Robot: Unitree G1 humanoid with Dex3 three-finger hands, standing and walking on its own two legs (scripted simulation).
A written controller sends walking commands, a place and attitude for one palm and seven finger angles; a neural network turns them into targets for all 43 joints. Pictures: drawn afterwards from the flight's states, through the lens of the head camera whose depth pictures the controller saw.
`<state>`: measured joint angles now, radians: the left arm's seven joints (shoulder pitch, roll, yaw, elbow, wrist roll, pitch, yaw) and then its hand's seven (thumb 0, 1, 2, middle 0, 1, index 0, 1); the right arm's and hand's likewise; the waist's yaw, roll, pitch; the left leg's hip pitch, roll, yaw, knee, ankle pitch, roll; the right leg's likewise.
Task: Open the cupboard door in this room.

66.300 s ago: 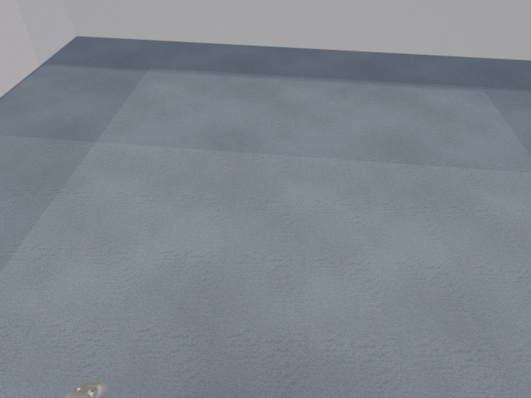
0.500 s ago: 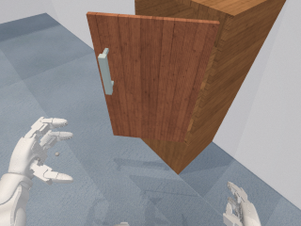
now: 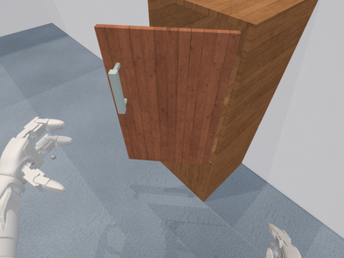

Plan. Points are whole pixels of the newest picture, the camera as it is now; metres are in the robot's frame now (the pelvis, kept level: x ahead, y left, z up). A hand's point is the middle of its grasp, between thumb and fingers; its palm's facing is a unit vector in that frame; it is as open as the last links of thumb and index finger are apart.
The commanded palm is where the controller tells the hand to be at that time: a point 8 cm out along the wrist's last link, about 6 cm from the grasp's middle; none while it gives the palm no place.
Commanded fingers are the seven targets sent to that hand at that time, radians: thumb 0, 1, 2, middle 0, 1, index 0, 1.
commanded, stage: raise the hand with hooked fingers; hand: left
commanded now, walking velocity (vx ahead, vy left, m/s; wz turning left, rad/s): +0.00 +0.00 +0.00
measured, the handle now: (119, 89) +0.55 +0.19 +0.09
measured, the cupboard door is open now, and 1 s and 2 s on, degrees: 42 42 42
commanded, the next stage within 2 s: move the hooked fingers beside the handle in 0.34 s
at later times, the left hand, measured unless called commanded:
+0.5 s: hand (63, 156) +0.30 +0.26 +0.11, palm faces +0.01 -1.00 -0.03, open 14.0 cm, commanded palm +0.28 +0.31 +0.11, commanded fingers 0.00 -0.50 0.30 -0.30 -1.20 -0.30 -1.20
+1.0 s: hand (77, 133) +0.36 +0.25 +0.10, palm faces -0.02 -1.00 -0.03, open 14.0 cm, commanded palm +0.34 +0.30 +0.10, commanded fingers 0.00 -0.50 0.30 -0.30 -1.20 -0.30 -1.20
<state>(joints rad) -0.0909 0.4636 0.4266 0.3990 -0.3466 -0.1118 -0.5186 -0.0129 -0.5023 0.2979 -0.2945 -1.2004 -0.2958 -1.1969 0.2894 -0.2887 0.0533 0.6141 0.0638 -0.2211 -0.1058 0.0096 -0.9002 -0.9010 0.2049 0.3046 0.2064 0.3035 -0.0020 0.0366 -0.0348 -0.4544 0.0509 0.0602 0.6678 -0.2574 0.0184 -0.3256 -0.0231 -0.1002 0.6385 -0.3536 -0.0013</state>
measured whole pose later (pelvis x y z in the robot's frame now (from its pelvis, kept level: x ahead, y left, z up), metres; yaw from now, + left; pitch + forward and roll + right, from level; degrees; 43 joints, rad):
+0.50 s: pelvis +0.01 -0.01 +0.00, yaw +0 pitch +3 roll -1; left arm -0.09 0.43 0.43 0.43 -0.35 -0.15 -0.52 -0.01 -0.50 0.30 -0.30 -1.20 -0.30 -1.20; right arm 0.27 -0.28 0.05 0.62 0.06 -0.22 -0.11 0.01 -0.90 -0.90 0.20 0.30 0.21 0.30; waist 0.00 0.04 -0.04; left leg -0.44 0.06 0.06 0.66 -0.26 0.00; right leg -0.33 -0.01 -0.10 0.65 -0.37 -0.02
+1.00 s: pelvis +0.01 -0.01 +0.00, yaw -1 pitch +5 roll -1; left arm -0.33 0.47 0.43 0.67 -0.28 -0.19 -0.48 -0.01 -0.50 0.30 -0.30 -1.20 -0.30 -1.20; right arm 0.32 -0.29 0.04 0.63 0.06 -0.15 -0.10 0.01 -0.90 -0.90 0.20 0.30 0.21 0.30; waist -0.04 0.03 -0.04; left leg -0.50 0.06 0.07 0.68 -0.27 0.01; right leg -0.39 -0.01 -0.08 0.67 -0.37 -0.01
